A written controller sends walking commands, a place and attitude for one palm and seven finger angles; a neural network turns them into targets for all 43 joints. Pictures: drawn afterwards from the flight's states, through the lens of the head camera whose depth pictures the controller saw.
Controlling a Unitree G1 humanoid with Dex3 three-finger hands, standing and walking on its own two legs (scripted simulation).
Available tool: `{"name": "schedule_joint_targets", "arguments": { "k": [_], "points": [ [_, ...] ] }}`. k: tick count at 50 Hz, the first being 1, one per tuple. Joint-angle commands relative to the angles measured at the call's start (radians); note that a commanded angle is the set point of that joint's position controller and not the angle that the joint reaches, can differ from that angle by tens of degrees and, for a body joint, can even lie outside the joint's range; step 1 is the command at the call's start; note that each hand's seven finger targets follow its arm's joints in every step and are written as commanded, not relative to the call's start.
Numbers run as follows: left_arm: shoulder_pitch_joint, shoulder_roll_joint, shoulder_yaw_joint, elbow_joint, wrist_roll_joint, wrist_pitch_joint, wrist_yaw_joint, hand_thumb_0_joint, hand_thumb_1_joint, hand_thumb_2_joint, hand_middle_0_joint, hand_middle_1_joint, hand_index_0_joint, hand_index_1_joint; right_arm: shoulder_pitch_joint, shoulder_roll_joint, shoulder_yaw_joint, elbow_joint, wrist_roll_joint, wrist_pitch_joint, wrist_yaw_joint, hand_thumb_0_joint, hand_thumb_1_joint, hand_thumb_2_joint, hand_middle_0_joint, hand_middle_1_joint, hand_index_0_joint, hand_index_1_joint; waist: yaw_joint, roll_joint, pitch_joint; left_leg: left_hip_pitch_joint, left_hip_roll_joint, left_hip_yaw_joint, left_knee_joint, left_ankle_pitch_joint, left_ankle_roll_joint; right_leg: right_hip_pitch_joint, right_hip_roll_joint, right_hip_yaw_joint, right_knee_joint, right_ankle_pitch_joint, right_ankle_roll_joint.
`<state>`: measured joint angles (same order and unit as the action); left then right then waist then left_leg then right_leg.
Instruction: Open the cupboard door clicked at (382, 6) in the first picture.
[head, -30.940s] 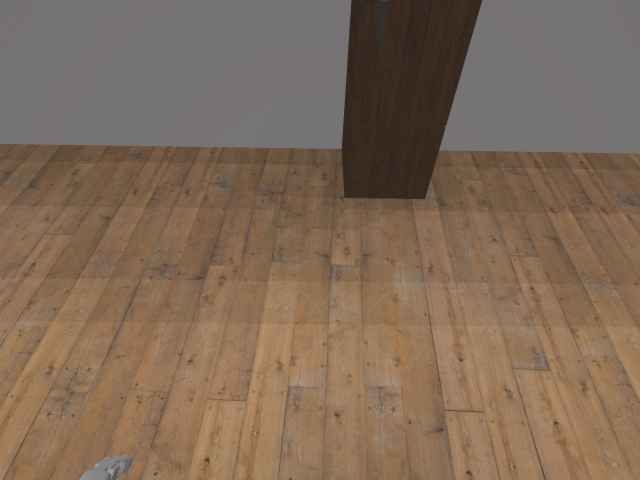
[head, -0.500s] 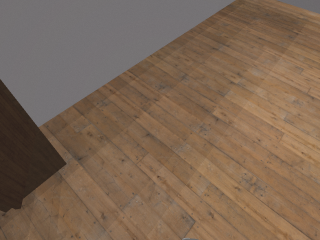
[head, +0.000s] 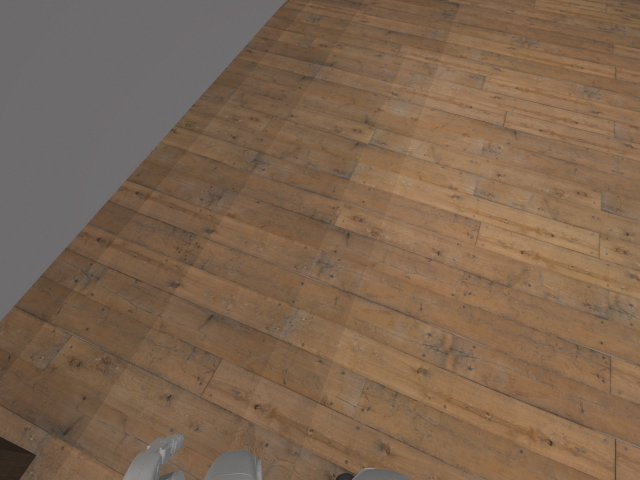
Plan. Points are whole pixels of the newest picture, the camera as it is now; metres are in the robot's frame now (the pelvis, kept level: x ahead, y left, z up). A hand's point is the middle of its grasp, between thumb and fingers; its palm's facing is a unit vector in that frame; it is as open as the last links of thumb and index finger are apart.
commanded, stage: walk to a spot facing it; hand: left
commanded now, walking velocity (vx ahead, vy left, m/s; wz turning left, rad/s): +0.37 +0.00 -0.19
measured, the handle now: out of the picture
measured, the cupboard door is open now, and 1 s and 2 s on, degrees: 52 52 52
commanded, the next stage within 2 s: turn to face it in 0.98 s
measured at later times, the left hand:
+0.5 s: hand (189, 415) +0.22 +0.21 -0.18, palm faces -0.03 -0.98 -0.17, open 7.4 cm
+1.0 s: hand (270, 227) +0.57 +0.10 -0.16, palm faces -0.13 -0.97 -0.19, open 7.2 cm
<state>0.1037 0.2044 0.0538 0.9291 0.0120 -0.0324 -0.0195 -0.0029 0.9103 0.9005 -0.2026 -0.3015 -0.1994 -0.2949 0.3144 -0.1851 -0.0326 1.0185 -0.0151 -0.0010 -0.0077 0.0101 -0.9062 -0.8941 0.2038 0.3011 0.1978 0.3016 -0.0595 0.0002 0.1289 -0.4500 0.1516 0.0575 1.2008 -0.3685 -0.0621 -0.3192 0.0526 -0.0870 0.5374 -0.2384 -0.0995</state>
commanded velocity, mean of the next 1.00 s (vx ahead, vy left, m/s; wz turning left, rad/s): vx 0.36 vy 0.00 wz -0.08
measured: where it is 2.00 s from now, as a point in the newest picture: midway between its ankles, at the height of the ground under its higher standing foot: (356, 306)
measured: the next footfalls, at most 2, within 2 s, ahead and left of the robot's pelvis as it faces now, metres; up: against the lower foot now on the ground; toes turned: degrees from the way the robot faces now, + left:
left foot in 0.38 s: +0.33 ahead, +0.13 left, +0.00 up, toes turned -1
right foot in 0.76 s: +0.48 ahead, -0.17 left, +0.00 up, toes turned -17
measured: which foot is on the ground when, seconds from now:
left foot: up 0.00-0.36, down 0.38-0.76, up 0.78-1.00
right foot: down 0.00-0.38, up 0.40-0.74, down 0.76-1.00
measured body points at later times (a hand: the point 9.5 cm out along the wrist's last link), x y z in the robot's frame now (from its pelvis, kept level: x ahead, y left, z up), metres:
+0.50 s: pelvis +0.25 +0.02 +0.00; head +0.27 +0.03 +0.45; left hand +0.23 +0.26 -0.16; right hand +0.33 -0.21 -0.13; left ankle +0.29 +0.13 -0.73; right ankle +0.15 -0.07 -0.63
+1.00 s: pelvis +0.48 -0.07 +0.01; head +0.51 -0.07 +0.46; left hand +0.57 +0.15 -0.14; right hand +0.45 -0.30 -0.14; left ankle +0.54 +0.06 -0.68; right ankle +0.45 -0.16 -0.73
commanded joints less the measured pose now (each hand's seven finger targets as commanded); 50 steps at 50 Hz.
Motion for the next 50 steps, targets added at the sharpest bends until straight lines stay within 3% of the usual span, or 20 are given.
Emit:
{"name": "schedule_joint_targets", "arguments": {
  "k": [1, 5, 13, 16, 17, 18, 19, 20, 21, 23, 27, 33, 36, 37, 38, 39, 40, 42, 45, 50],
  "points": [
    [0.134, 0.135, 0.038, 0.0, 0.002, -0.035, 0.016, 0.0, 0.9, 0.9, -0.2, -0.3, -0.2, -0.3, 0.035, -0.064, -0.024, -0.061, -0.012, -0.016, 0.006, 0.0, -0.9, -0.9, 0.2, 0.3, 0.2, 0.3, 0.033, -0.08, -0.158, -0.083, 0.006, -0.008, -0.133, 0.093, -0.004, 0.134, -0.258, 0.253, -0.307, 0.26, -0.092],
    [0.212, 0.111, 0.039, 0.046, 0.0, -0.05, 0.014, 0.0, 0.9, 0.9, -0.2, -0.3, -0.2, -0.3, -0.091, -0.056, -0.032, -0.108, -0.012, -0.02, 0.019, 0.0, -0.9, -0.9, 0.2, 0.3, 0.2, 0.3, 0.06, -0.068, -0.12, -0.179, -0.01, -0.017, -0.245, 0.18, -0.005, 0.218, -0.254, 0.284, -0.334, 0.236, -0.105],
    [0.349, 0.111, 0.021, 0.127, 0.006, -0.057, 0.032, 0.0, 0.9, 0.9, -0.2, -0.3, -0.2, -0.3, -0.326, -0.053, -0.026, -0.176, -0.004, -0.045, 0.035, 0.0, -0.9, -0.9, 0.2, 0.3, 0.2, 0.3, 0.118, -0.105, -0.078, -0.161, -0.067, 0.015, -0.51, 0.135, 0.032, 0.412, -0.285, 0.304, -0.244, 0.589, -0.09],
    [0.313, 0.127, 0.024, 0.128, -0.001, -0.06, 0.033, 0.0, 0.9, 0.9, -0.2, -0.3, -0.2, -0.3, -0.161, -0.078, -0.029, -0.114, -0.013, -0.056, 0.018, 0.0, -0.9, -0.9, 0.2, 0.3, 0.2, 0.3, 0.017, -0.075, -0.135, 0.178, -0.152, 0.088, -0.68, 0.193, 0.072, 0.304, -0.22, 0.212, -0.047, 0.826, -0.037],
    [0.299, 0.119, 0.024, 0.12, -0.005, -0.062, 0.031, 0.0, 0.9, 0.9, -0.2, -0.3, -0.2, -0.3, -0.008, -0.121, -0.042, -0.065, -0.019, -0.061, 0.007, 0.0, -0.9, -0.9, 0.2, 0.3, 0.2, 0.3, -0.047, -0.051, -0.214, 0.457, -0.1, 0.026, -0.701, 0.265, 0.112, 0.133, -0.189, 0.186, 0.136, 0.736, -0.001],
    [0.322, 0.072, 0.018, 0.102, -0.01, -0.063, 0.024, 0.0, 0.9, 0.9, -0.2, -0.3, -0.2, -0.3, 0.152, -0.234, -0.07, -0.027, -0.032, -0.065, -0.003, 0.0, -0.9, -0.9, 0.2, 0.3, 0.2, 0.3, -0.092, 0.155, -0.334, 0.719, 0.157, -0.317, -0.691, 0.283, 0.216, -0.134, -0.078, 0.112, 0.425, 0.334, 0.047],
    [0.313, 0.057, 0.004, 0.076, -0.018, -0.069, 0.018, 0.0, 0.9, 0.9, -0.2, -0.3, -0.2, -0.3, 0.243, -0.275, -0.069, -0.017, -0.031, -0.06, -0.008, 0.0, -0.9, -0.9, 0.2, 0.3, 0.2, 0.3, -0.099, 0.251, -0.374, 0.76, 0.365, -0.575, -0.848, 0.34, 0.329, -0.263, 0.006, 0.084, 0.738, -0.267, 0.057],
    [0.244, 0.076, 0.012, 0.064, -0.007, -0.063, 0.022, 0.0, 0.9, 0.9, -0.2, -0.3, -0.2, -0.3, 0.171, -0.253, -0.063, -0.028, -0.023, -0.053, -0.01, 0.0, -0.9, -0.9, 0.2, 0.3, 0.2, 0.3, -0.073, 0.134, -0.243, 0.607, 0.373, -0.585, -0.908, 0.232, 0.353, -0.323, -0.06, 0.145, 0.837, -0.284, 0.051],
    [0.21, 0.057, 0.015, 0.048, 0.005, -0.058, 0.017, 0.0, 0.9, 0.9, -0.2, -0.3, -0.2, -0.3, 0.093, -0.226, -0.057, -0.047, -0.02, -0.057, -0.007, 0.0, -0.9, -0.9, 0.2, 0.3, 0.2, 0.3, -0.037, 0.077, -0.138, 0.431, 0.331, -0.524, -0.955, 0.051, 0.331, -0.37, -0.089, 0.133, 0.853, -0.244, 0.061],
    [0.188, 0.041, 0.021, 0.057, 0.016, -0.032, -0.001, 0.0, 0.9, 0.9, -0.2, -0.3, -0.2, -0.3, -0.005, -0.124, -0.03, -0.06, -0.018, -0.07, -0.012, 0.0, -0.9, -0.9, 0.2, 0.3, 0.2, 0.3, 0.03, 0.146, 0.004, 0.214, 0.235, -0.349, -1.024, -0.016, 0.235, -0.347, -0.148, 0.146, 0.785, -0.113, 0.073],
    [0.202, -0.006, 0.012, 0.047, 0.011, 0.002, -0.022, 0.0, 0.9, 0.9, -0.2, -0.3, -0.2, -0.3, -0.001, -0.127, -0.026, -0.033, -0.015, -0.088, -0.01, 0.0, -0.9, -0.9, 0.2, 0.3, 0.2, 0.3, 0.082, 0.162, -0.081, 0.201, 0.131, -0.06, -1.023, 0.226, 0.195, -0.204, -0.165, 0.075, 0.458, -0.019, 0.092],
    [0.068, 0.018, 0.018, 0.014, 0.015, 0.0, -0.03, 0.0, 0.9, 0.9, -0.2, -0.3, -0.2, -0.3, 0.065, -0.147, -0.037, 0.009, -0.02, -0.069, 0.002, 0.0, -0.9, -0.9, 0.2, 0.3, 0.2, 0.3, 0.057, 0.096, -0.043, 0.183, 0.133, -0.012, -1.004, 0.076, 0.18, -0.045, -0.123, -0.028, 0.143, 0.079, 0.089],
    [0.183, 0.076, 0.035, 0.054, 0.018, -0.006, -0.025, 0.0, 0.9, 0.9, -0.2, -0.3, -0.2, -0.3, 0.076, -0.138, -0.027, 0.025, -0.017, -0.062, 0.0, 0.0, -0.9, -0.9, 0.2, 0.3, 0.2, 0.3, 0.126, 0.033, -0.08, 0.167, 0.078, 0.057, -0.775, 0.206, 0.132, 0.185, -0.088, -0.03, 0.021, 0.043, 0.057],
    [0.33, 0.141, 0.052, 0.098, 0.024, -0.02, -0.017, 0.0, 0.9, 0.9, -0.2, -0.3, -0.2, -0.3, 0.077, -0.111, -0.019, 0.021, -0.008, -0.064, 0.005, 0.0, -0.9, -0.9, 0.2, 0.3, 0.2, 0.3, 0.19, -0.105, -0.163, 0.04, 0.002, 0.127, -0.498, 0.226, 0.093, 0.403, -0.188, 0.13, -0.044, -0.09, -0.003],
    [0.458, 0.26, 0.081, 0.129, 0.02, -0.024, 0.0, 0.0, 0.9, 0.9, -0.2, -0.3, -0.2, -0.3, 0.091, -0.051, -0.01, -0.013, 0.007, -0.065, 0.016, 0.0, -0.9, -0.9, 0.2, 0.3, 0.2, 0.3, 0.224, -0.384, -0.246, -0.18, -0.129, 0.159, -0.157, -0.191, 0.053, 0.548, -0.462, 0.569, -0.246, -0.246, -0.114],
    [0.441, 0.266, 0.077, 0.125, 0.0, -0.018, 0.012, 0.0, 0.9, 0.9, -0.2, -0.3, -0.2, -0.3, 0.012, -0.095, -0.019, -0.037, 0.006, -0.062, 0.012, 0.0, -0.9, -0.9, 0.2, 0.3, 0.2, 0.3, 0.221, -0.275, -0.217, -0.254, -0.075, 0.018, 0.012, -0.239, 0.068, 0.496, -0.508, 0.657, -0.345, -0.295, -0.144],
    [0.355, 0.234, 0.069, 0.106, -0.004, -0.015, 0.015, 0.0, 0.9, 0.9, -0.2, -0.3, -0.2, -0.3, -0.017, -0.096, -0.025, -0.041, 0.005, -0.068, 0.015, 0.0, -0.9, -0.9, 0.2, 0.3, 0.2, 0.3, 0.181, -0.176, -0.15, -0.297, -0.024, -0.017, 0.049, -0.133, 0.064, 0.424, -0.489, 0.583, -0.353, -0.316, -0.154],
    [0.231, 0.144, 0.041, 0.069, 0.001, -0.027, 0.023, 0.0, 0.9, 0.9, -0.2, -0.3, -0.2, -0.3, -0.014, -0.087, -0.025, -0.021, 0.0, -0.062, 0.007, 0.0, -0.9, -0.9, 0.2, 0.3, 0.2, 0.3, 0.104, -0.154, -0.148, -0.209, 0.023, -0.054, -0.017, -0.026, 0.043, 0.274, -0.418, 0.369, -0.317, 0.005, -0.099],
    [0.183, 0.1, 0.024, 0.07, 0.005, -0.045, 0.024, 0.0, 0.9, 0.9, -0.2, -0.3, -0.2, -0.3, 0.037, -0.025, -0.017, 0.007, -0.007, -0.034, 0.016, 0.0, -0.9, -0.9, 0.2, 0.3, 0.2, 0.3, 0.046, -0.101, -0.126, -0.077, 0.019, -0.009, -0.187, 0.036, 0.027, 0.139, -0.363, 0.167, -0.335, 0.195, -0.08],
    [0.222, 0.101, 0.025, 0.113, 0.005, -0.06, 0.018, 0.0, 0.9, 0.9, -0.2, -0.3, -0.2, -0.3, -0.046, 0.006, -0.016, -0.03, -0.006, -0.034, 0.034, 0.0, -0.9, -0.9, 0.2, 0.3, 0.2, 0.3, 0.057, -0.078, -0.095, -0.057, -0.024, 0.041, -0.457, 0.154, 0.026, 0.196, -0.331, 0.081, -0.327, 0.265, -0.065]
  ]
}}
